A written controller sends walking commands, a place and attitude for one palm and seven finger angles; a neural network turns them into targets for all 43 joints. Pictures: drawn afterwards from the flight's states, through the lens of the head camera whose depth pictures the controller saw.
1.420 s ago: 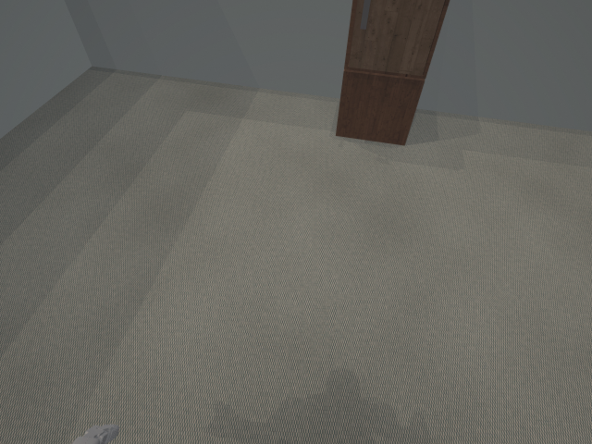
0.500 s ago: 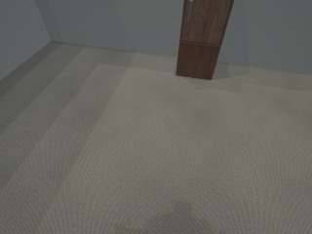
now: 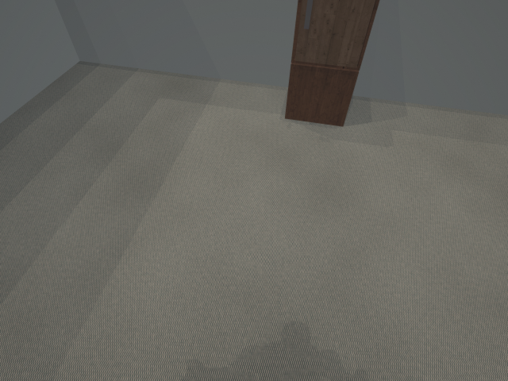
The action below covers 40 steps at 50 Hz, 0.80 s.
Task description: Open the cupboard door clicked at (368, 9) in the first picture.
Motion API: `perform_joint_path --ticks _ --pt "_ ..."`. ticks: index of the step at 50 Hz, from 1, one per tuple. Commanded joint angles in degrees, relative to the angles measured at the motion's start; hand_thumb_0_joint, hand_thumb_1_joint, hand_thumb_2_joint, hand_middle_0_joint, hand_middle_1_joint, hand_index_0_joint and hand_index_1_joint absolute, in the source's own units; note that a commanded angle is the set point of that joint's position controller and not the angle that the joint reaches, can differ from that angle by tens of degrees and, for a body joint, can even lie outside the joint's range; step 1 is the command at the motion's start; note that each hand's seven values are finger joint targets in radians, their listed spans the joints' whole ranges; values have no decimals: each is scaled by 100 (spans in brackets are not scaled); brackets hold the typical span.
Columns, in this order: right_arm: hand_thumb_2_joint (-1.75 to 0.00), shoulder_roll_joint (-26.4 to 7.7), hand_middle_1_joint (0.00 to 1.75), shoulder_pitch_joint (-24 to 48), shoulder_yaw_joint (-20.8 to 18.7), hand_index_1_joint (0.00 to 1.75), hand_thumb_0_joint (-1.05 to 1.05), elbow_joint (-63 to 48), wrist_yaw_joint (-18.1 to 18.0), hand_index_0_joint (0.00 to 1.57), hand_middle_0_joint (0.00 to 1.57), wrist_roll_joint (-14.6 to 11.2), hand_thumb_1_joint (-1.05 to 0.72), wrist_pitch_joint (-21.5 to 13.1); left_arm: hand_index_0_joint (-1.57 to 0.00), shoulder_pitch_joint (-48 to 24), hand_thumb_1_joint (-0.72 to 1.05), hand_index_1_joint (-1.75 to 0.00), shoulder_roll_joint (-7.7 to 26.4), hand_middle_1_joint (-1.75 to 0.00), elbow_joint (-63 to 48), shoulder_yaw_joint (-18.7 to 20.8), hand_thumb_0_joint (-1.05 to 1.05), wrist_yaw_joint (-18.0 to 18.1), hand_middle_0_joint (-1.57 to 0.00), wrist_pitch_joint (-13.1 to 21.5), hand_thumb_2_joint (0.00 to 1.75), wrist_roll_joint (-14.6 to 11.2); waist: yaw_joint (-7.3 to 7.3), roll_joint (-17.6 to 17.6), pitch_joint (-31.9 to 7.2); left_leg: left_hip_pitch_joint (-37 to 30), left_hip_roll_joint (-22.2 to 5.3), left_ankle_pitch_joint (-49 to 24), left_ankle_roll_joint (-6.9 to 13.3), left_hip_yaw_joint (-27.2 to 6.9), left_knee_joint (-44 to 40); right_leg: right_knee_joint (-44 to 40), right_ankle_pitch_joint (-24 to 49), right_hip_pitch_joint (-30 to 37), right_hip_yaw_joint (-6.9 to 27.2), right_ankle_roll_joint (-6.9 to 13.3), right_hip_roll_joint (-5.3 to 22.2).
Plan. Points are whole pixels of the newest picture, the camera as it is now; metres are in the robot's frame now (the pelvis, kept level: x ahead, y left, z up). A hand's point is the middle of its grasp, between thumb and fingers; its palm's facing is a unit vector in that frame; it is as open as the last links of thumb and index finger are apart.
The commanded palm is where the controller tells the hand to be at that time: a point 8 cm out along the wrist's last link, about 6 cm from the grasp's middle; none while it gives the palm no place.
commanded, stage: look at it before walking up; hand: left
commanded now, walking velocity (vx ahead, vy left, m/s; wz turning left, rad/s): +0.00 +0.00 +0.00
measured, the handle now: (309, 10) +1.78 -0.18 -0.08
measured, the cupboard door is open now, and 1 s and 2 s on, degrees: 0 0 0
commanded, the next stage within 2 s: walk to a spot facing it in 0.82 s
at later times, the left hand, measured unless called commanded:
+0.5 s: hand out of the picture +0.09 +0.25 -0.15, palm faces -0.03 -0.94 -0.33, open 7.4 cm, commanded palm none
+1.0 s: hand out of the picture +0.07 +0.24 -0.16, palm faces -0.03 -0.94 -0.33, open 7.4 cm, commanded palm none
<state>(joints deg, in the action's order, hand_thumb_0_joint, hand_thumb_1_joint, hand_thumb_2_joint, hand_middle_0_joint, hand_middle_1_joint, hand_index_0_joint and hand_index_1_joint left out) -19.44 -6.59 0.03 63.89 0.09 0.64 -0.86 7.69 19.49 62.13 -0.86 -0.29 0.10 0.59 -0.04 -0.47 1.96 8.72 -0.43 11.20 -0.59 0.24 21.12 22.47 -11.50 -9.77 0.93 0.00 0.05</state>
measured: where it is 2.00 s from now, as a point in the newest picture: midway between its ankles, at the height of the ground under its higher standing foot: (259, 362)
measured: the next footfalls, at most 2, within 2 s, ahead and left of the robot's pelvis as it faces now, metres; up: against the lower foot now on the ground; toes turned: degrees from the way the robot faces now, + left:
left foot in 1.52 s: +0.27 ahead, +0.13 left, +0.00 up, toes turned +0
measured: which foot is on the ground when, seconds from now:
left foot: down 0.00-1.00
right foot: down 0.00-1.00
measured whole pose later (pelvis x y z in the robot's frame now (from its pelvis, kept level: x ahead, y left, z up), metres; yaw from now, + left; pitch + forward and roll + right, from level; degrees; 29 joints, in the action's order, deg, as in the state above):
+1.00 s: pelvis +0.01 +0.00 +0.00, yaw +0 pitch -1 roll +0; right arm -18.9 -6.7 0.3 64.3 -0.3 0.8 -0.5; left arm 8.5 19.2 62.7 -0.7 0.2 -0.1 0.6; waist 0.3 -0.5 1.7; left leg 7.1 -0.6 11.4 -0.7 0.5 19.9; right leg 21.0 -11.5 -8.1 1.1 -0.1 -0.1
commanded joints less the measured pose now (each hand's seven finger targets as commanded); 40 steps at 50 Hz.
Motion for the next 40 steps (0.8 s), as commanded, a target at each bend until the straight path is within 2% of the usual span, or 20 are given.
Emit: perform_joint_path --ticks 1,14,20,31,40 --pt "-90 -1189 30 268 -199 30 0 -344 -69 20 20 -21 -90 -116 -20 -248 90 -30 1190 -30 -344 269 0 85 -20 146 90 8 0 14 -403 -146 -643 -566 219 -570 -306 -384 545 50 594 180 655" --pt "-90 -1201 30 294 -197 30 0 -359 -81 20 20 -34 -90 -120 -20 -240 90 -30 1210 -30 -347 271 0 101 -20 161 90 2 7 46 -557 -335 -674 -1053 206 -532 -285 -320 1104 265 549 183 670" --pt "-90 -1194 30 324 -198 30 0 -347 -86 20 20 -31 -90 -116 -20 -248 90 -30 1207 -30 -343 273 0 105 -20 164 90 7 11 -9 -456 -360 -676 -1075 204 -522 -315 -375 1164 246 551 180 690" --pt "-90 -1195 30 338 -192 30 0 -354 -78 20 20 -28 -90 -110 -20 -246 90 -30 1209 -30 -352 268 0 92 -20 155 90 7 18 22 -352 -306 -657 -803 197 -540 -401 -483 848 187 569 169 675" --pt "-90 -1205 30 313 -188 30 0 -331 -84 20 20 -32 -90 -115 -20 -226 90 -30 1208 -30 -323 270 0 88 -20 155 90 4 13 57 -426 -342 -665 -834 197 -557 -406 -488 852 230 570 170 675"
